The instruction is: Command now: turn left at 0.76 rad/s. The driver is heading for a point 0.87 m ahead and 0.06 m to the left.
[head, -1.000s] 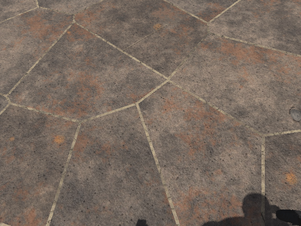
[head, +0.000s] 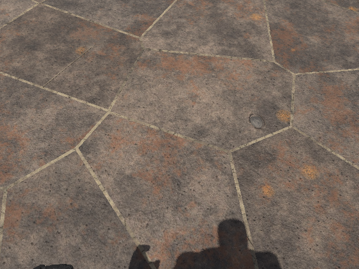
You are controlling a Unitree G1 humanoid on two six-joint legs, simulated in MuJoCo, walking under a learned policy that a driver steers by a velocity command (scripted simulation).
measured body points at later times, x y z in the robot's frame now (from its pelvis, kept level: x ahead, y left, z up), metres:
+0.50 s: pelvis +0.03 +0.04 +0.01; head +0.05 +0.07 +0.45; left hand +0.08 +0.35 -0.11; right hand +0.30 -0.15 -0.06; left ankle +0.00 +0.11 -0.73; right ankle +0.11 -0.11 -0.70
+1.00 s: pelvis +0.07 +0.07 +0.01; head +0.08 +0.09 +0.46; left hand +0.26 +0.35 -0.08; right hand +0.15 -0.23 -0.07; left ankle +0.04 +0.16 -0.73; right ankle +0.08 -0.10 -0.65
